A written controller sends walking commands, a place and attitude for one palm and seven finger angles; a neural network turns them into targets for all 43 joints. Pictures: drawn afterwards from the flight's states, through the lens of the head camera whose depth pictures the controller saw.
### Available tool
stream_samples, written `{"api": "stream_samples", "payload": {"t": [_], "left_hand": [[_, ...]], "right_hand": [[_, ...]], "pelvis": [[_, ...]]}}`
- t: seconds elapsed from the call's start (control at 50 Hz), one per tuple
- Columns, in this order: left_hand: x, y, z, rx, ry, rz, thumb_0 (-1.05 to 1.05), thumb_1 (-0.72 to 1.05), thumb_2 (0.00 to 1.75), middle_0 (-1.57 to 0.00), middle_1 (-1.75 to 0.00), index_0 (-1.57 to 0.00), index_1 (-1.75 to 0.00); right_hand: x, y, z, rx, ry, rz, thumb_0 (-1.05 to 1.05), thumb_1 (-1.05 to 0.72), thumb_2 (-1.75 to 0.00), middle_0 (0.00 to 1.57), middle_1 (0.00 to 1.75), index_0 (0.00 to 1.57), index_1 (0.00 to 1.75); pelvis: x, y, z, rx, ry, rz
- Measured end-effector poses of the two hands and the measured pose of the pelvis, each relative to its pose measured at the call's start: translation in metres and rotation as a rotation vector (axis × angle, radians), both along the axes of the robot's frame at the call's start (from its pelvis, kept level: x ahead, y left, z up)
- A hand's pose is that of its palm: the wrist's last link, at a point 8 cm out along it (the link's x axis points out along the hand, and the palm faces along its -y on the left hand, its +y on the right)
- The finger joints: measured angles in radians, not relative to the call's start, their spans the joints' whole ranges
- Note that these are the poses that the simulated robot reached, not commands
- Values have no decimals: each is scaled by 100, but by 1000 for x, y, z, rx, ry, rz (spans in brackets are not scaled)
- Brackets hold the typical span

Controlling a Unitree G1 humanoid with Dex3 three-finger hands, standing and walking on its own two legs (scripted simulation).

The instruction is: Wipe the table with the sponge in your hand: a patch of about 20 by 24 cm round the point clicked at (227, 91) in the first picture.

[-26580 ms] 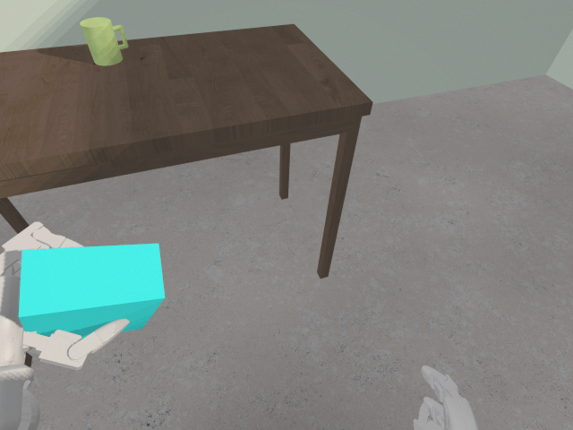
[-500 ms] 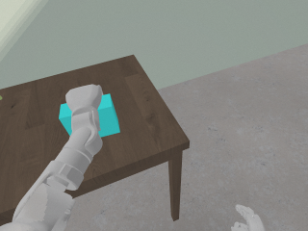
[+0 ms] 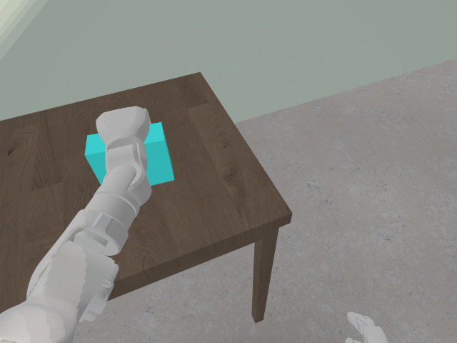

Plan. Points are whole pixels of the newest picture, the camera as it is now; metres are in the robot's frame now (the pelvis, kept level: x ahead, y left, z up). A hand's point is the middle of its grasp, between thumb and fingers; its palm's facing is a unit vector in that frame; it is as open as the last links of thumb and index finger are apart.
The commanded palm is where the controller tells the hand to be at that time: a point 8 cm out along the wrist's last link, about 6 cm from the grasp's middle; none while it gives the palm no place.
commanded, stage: wipe forward along the third lane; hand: left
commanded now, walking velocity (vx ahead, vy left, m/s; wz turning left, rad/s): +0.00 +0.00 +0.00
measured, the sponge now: (136, 165) +0.43 +0.22 +0.07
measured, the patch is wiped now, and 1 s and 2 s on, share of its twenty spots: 0.90 1.00 1.00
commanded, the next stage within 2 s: wipe back along the third lane in 0.36 s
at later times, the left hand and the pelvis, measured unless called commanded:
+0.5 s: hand (130, 133) +0.47 +0.23 +0.12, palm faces -0.07 +0.03 -1.00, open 9.8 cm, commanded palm +0.45 +0.23 +0.16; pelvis +0.00 +0.00 +0.00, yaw +0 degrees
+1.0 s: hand (127, 145) +0.44 +0.23 +0.12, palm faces +0.00 +0.00 -1.00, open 9.8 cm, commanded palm +0.40 +0.22 +0.16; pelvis +0.01 +0.01 +0.00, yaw +0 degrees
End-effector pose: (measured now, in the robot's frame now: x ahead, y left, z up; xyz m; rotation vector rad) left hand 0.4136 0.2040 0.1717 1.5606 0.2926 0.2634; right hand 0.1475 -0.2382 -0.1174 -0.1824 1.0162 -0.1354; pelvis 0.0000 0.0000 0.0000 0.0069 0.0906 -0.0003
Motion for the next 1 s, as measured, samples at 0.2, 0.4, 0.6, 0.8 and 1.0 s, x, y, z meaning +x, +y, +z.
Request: {"api": "stream_samples", "payload": {"t": [0.2,0.4,0.6,0.8,1.0], "left_hand": [[18,5,1,23,29,-6,0,-50,108,-76,-137,-78,-137],[37,14,3,30,37,-2,1,-50,108,-76,-137,-78,-137],[45,19,0,22,44,-12,0,-49,108,-76,-137,-77,-138],[24,18,-2,-1,-20,-18,-1,-48,108,-73,-140,-75,-141],[8,14,-2,-4,-17,10,-1,-47,108,-73,-141,-74,-141]], "right_hand": [[-22,-3,-7,-12,65,-32,1,-91,-90,20,30,20,30],[-53,-12,-12,-30,137,-80,1,-91,-90,20,30,20,30],[-80,-20,-14,-39,197,-125,1,-91,-90,20,30,20,30],[-51,-11,-12,-7,145,-90,1,-91,-90,20,30,20,30],[26,12,4,22,-21,10,1,-91,-90,20,30,20,30]], "pelvis": [[2,4,0,-3,24,3],[1,4,0,-4,48,1],[4,4,0,-8,63,-10],[11,8,1,-12,35,-11],[15,12,2,-12,14,1]]}}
